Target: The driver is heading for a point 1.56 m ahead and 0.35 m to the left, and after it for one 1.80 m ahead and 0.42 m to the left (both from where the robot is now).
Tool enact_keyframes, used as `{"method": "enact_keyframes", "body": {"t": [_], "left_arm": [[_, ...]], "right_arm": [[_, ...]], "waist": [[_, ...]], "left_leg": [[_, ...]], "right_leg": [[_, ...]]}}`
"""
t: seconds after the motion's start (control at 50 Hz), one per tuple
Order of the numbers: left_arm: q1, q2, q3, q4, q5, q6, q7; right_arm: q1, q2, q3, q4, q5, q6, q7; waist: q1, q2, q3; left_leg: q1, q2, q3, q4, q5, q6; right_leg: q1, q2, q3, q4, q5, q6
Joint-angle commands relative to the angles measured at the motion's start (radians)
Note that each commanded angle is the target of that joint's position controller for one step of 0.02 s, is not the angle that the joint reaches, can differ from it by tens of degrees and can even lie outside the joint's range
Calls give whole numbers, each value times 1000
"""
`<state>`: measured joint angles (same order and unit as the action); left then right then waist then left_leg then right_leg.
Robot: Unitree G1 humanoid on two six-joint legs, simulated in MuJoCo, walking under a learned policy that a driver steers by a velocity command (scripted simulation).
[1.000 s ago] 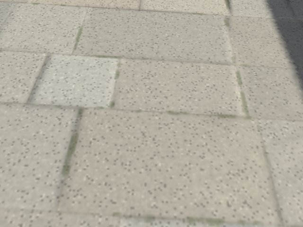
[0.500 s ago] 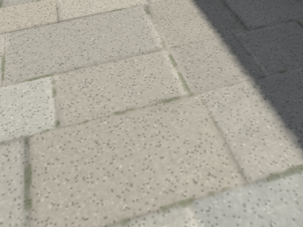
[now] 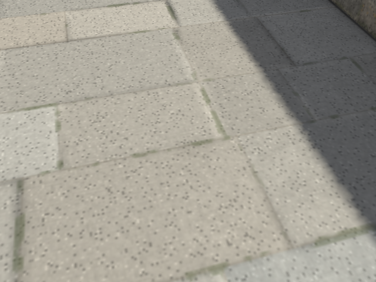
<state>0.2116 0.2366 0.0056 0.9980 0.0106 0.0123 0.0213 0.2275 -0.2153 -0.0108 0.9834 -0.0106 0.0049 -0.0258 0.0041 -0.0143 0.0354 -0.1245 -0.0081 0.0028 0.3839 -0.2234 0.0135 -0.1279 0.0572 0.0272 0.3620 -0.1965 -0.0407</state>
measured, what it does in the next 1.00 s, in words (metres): walks ahead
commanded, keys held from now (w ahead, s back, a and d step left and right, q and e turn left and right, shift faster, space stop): no key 0.54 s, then w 0.46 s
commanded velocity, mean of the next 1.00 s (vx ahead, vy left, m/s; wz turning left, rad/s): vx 0.13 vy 0.00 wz -0.01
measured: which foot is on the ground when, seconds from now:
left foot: down 0.00-0.86, up 0.88-1.00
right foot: down 0.00-1.00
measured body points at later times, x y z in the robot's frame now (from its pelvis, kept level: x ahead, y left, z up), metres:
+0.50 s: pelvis +0.00 +0.02 +0.00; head +0.01 +0.02 +0.45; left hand +0.00 +0.25 -0.16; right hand +0.01 -0.21 -0.16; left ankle -0.01 +0.11 -0.75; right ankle +0.00 -0.10 -0.75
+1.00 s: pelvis +0.11 -0.03 +0.00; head +0.11 -0.05 +0.45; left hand +0.06 +0.20 -0.15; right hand +0.13 -0.27 -0.16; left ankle +0.07 +0.09 -0.67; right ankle +0.06 -0.10 -0.75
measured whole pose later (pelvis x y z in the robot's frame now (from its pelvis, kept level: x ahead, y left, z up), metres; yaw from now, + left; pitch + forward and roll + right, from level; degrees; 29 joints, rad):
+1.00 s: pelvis +0.11 -0.03 +0.00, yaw +1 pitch +1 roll +0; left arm 0.42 0.17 0.03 1.10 0.02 -0.08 0.01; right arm 0.29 -0.21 -0.05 1.06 -0.04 -0.05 0.02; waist 0.01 0.03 -0.02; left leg -0.43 0.02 0.03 1.03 -0.30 0.08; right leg -0.10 0.05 -0.06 0.36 -0.27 -0.08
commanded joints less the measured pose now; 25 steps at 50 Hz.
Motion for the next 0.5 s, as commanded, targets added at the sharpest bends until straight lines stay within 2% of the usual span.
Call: {"method": "enact_keyframes", "body": {"t": [0.02,0.24,0.5], "left_arm": [[12,87,16,5,-1,-11,7],[61,65,1,105,-1,-11,16],[99,25,-10,160,-2,-12,23]], "right_arm": [[25,-108,-18,1,0,-9,-6],[39,-79,-2,80,1,-12,-9],[86,-43,12,134,1,-16,-14]], "waist": [[-6,35,13],[-2,19,19],[-1,23,29]], "left_leg": [[-16,111,-114,-85,85,34],[-31,101,-114,-91,80,42],[-46,91,-113,-86,97,45]], "right_leg": [[-27,-111,110,-68,75,-12],[-26,-119,100,-62,85,-2],[-29,-125,89,-45,96,2]]}}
